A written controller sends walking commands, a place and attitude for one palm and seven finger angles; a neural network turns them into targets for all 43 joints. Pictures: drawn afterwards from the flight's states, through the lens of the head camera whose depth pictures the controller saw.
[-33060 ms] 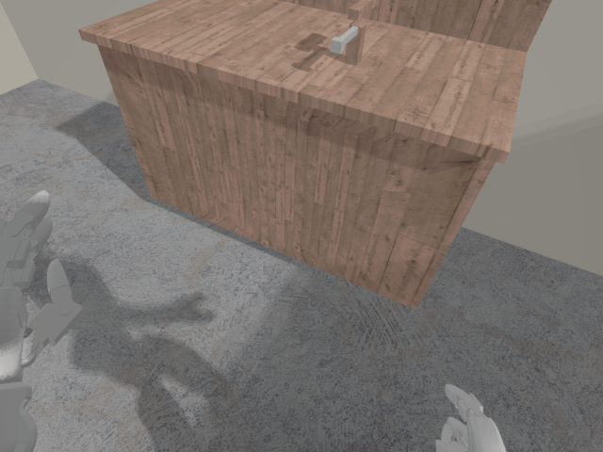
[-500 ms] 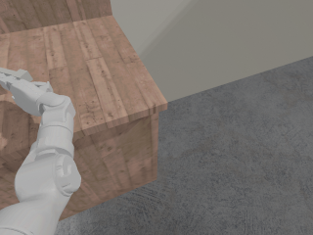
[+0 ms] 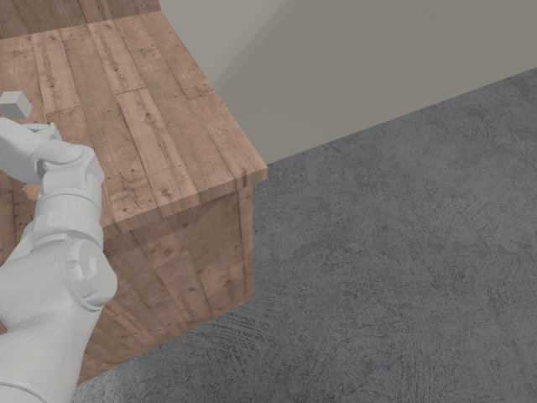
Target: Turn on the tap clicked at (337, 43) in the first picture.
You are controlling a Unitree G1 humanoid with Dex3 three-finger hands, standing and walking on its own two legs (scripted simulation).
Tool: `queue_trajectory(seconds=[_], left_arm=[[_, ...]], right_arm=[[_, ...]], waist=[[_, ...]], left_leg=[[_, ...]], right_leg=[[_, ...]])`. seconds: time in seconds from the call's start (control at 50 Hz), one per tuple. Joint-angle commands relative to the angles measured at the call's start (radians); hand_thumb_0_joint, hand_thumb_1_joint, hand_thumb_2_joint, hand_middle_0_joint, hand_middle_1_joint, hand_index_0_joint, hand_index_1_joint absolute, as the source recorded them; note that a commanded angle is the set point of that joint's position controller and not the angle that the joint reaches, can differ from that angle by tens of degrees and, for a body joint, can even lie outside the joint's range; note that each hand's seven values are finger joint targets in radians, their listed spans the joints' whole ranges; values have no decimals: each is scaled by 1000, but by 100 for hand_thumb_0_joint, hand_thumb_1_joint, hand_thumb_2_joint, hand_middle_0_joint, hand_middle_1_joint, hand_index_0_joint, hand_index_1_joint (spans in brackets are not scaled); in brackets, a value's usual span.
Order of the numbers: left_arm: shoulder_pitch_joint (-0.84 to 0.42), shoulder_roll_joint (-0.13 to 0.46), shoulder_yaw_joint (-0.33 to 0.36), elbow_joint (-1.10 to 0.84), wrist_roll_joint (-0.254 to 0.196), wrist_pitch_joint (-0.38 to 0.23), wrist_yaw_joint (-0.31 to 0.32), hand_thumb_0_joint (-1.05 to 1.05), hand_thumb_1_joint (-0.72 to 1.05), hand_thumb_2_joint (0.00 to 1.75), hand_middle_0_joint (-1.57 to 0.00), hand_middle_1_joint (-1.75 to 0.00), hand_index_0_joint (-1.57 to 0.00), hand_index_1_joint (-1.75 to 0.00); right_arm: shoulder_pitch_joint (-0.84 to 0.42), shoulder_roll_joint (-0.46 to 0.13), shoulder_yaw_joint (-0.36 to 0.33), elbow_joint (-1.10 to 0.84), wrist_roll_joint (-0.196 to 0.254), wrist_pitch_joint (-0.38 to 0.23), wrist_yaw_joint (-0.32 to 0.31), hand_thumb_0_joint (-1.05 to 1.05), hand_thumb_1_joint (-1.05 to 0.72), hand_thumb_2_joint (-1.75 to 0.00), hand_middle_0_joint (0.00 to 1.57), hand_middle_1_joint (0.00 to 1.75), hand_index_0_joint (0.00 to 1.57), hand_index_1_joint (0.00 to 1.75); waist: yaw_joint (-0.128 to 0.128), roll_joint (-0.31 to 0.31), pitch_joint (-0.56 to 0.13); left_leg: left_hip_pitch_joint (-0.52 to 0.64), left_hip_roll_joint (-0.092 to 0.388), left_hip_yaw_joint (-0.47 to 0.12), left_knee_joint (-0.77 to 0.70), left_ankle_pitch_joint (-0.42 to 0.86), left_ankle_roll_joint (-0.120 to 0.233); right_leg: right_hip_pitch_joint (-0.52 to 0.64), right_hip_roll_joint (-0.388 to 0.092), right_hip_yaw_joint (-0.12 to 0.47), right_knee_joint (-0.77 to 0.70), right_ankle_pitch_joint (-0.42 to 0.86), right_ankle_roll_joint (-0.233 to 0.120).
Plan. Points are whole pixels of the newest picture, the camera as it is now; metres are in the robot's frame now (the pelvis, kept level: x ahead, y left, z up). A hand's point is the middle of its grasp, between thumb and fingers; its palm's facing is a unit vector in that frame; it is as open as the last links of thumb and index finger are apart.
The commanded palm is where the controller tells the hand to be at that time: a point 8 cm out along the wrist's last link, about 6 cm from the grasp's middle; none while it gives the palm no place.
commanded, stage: lift the hand up off the lever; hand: left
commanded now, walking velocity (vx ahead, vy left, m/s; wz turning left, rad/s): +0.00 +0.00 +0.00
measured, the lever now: (15, 105) +0.53 +0.33 +0.16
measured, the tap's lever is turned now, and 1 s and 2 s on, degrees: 71 74 74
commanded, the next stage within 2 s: none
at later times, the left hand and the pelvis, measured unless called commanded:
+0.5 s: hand (35, 120) +0.49 +0.29 +0.16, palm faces +0.85 -0.52 -0.10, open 7.8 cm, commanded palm +0.43 +0.29 +0.16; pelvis +0.01 +0.01 +0.01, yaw +0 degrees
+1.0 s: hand (37, 116) +0.48 +0.27 +0.18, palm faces +0.85 -0.51 -0.13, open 7.8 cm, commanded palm +0.42 +0.29 +0.18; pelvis +0.00 +0.01 +0.01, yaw +0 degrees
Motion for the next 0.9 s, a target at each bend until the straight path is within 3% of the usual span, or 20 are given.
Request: queue_trajectory(seconds=[0.0, 0.08, 0.12, 0.16, 0.2, 0.22, 0.24, 0.3, 0.34, 0.4, 0.48, 0.5, 0.52, 0.54, 0.58, 0.62, 0.68, 0.78, 0.82, 0.88], left_arm=[[-473, 292, -32, -271, 38, -78, -5, 0, 90, 90, -15, -15, -15, -15], [-484, 257, -60, -260, 29, -73, -14, 0, 90, 90, -15, -15, -15, -15], [-489, 288, -39, -232, 29, -63, -12, 0, 90, 90, -15, -15, -15, -15], [-542, 291, -50, -275, 32, -67, -7, 0, 90, 90, -15, -15, -15, -15], [-507, 302, -32, -276, 30, -69, -5, 0, 90, 90, -15, -15, -15, -15], [-495, 290, -35, -290, 28, -70, -6, 0, 90, 90, -15, -15, -15, -15], [-492, 271, -49, -291, 29, -68, -6, 0, 90, 90, -15, -15, -15, -15], [-451, 260, -46, -317, 28, -59, -10, 0, 90, 90, -15, -15, -15, -15], [-428, 224, -66, -328, 18, -50, -16, 0, 90, 90, -15, -15, -15, -15], [-409, 157, -101, -315, -7, -27, -27, 0, 90, 90, -15, -15, -15, -15], [-401, 170, -79, -343, -30, -7, -30, 0, 90, 90, -15, -15, -15, -15], [-398, 144, -94, -364, -33, -3, -29, 0, 90, 90, -15, -15, -15, -15], [-406, 159, -84, -364, -29, 1, -26, 0, 90, 90, -15, -15, -15, -15], [-412, 115, -122, -360, -22, 7, -27, 0, 90, 90, -15, -15, -15, -15], [-418, 116, -122, -371, -13, 17, -19, 0, 90, 90, -15, -15, -15, -15], [-463, 110, -130, -404, -9, 20, -11, 0, 90, 90, -15, -15, -15, -15], [-476, 75, -156, -406, -10, 26, -4, 0, 90, 90, -15, -15, -15, -15], [-483, 121, -114, -374, -11, 50, 3, 0, 90, 90, -15, -15, -15, -15], [-442, 148, -88, -358, -9, 64, 4, 0, 90, 90, -15, -15, -15, -15], [-490, 131, -117, -351, 3, 73, 9, 0, 90, 90, -15, -15, -15, -15]], right_arm=[[101, -146, -47, -66, 2, -22, 0, 0, -90, -90, 20, 30, 20, 30], [92, -149, -46, -57, 5, -27, 1, 0, -90, -90, 20, 30, 20, 30], [94, -156, -44, -50, 4, -28, -1, 0, -90, -90, 20, 30, 20, 30], [91, -153, -46, -51, 5, -32, 0, 0, -90, -90, 20, 30, 20, 30], [99, -151, -47, -52, 3, -34, 1, 0, -90, -90, 20, 30, 20, 30], [97, -151, -46, -52, 0, -35, 3, 0, -90, -90, 20, 30, 20, 30], [95, -147, -46, -51, 2, -35, 4, 0, -90, -90, 20, 30, 20, 30], [97, -147, -49, -57, 3, -33, 9, 0, -90, -90, 20, 30, 20, 30], [86, -145, -50, -60, 8, -30, 9, 0, -90, -90, 20, 30, 20, 30], [72, -144, -51, -57, 13, -33, 9, 0, -90, -90, 20, 30, 20, 30], [56, -146, -52, -59, 19, -32, 3, 0, -90, -90, 20, 30, 20, 30], [46, -143, -51, -62, 20, -33, 4, 0, -90, -90, 20, 30, 20, 30], [48, -145, -52, -53, 20, -30, 3, 0, -90, -90, 20, 30, 20, 30], [42, -137, -48, -53, 20, -32, 4, 0, -90, -90, 20, 30, 20, 30], [27, -139, -50, -50, 19, -35, 5, 0, -90, -90, 20, 30, 20, 30], [16, -139, -51, -45, 18, -37, 2, 0, -90, -90, 20, 30, 20, 30], [7, -131, -50, -40, 15, -45, 1, 0, -90, -90, 20, 30, 20, 30], [1, -132, -49, -35, 13, -41, -10, 0, -90, -90, 20, 30, 20, 30], [-3, -134, -49, -41, 14, -36, -14, 0, -90, -90, 20, 30, 20, 30], [-7, -129, -43, -41, 14, -41, -14, 0, -90, -90, 20, 30, 20, 30]], waist=[[20, 66, -403], [3, 58, -333], [3, 42, -296], [-3, 71, -320], [14, 60, -356], [21, 85, -362], [16, 84, -360], [33, 84, -377], [34, 91, -357], [29, 44, -309], [43, 26, -305], [47, 38, -311], [47, 45, -301], [42, 44, -276], [42, 42, -266], [40, 71, -274], [38, 54, -286], [46, 21, -310], [64, 22, -318], [47, 4, -290]], left_leg=[[218, -16, 40, -25, 320, 67], [213, -13, 36, -40, 291, 67], [189, -14, 34, -50, 258, 69], [211, -14, 34, -54, 261, 68], [229, -13, 33, -53, 297, 65], [250, -13, 31, -53, 320, 62], [262, -10, 35, -50, 342, 62], [291, -9, 37, -50, 404, 56], [312, -5, 32, -61, 422, 50], [308, -6, 34, -72, 406, 51], [312, -8, 38, -94, 409, 50], [322, -11, 43, -94, 420, 49], [333, -8, 33, -97, 432, 44], [334, -3, 31, -102, 442, 40], [334, -5, 31, -100, 433, 41], [360, -4, 24, -104, 429, 34], [368, -4, 24, -103, 439, 30], [338, -10, 36, -108, 406, 34], [327, -12, 38, -117, 399, 34], [307, -11, 44, -117, 372, 42]], right_leg=[[213, -36, 50, -75, 417, 64], [184, -30, 43, -89, 366, 61], [179, -30, 43, -101, 337, 61], [175, -30, 45, -101, 329, 60], [202, -29, 41, -94, 362, 58], [197, -25, 38, -93, 367, 54], [191, -25, 36, -90, 382, 55], [217, -24, 30, -84, 424, 52], [211, -20, 24, -89, 410, 49], [211, -20, 20, -105, 398, 51], [253, -25, 20, -118, 414, 51], [256, -25, 21, -120, 425, 51], [249, -25, 17, -122, 412, 47], [230, -24, 13, -119, 404, 47], [225, -24, 13, -123, 396, 45], [206, -24, 14, -125, 370, 42], [207, -23, 13, -125, 374, 42], [244, -30, 18, -127, 393, 46], [273, -32, 20, -131, 400, 45], [260, -35, 24, -138, 398, 51]])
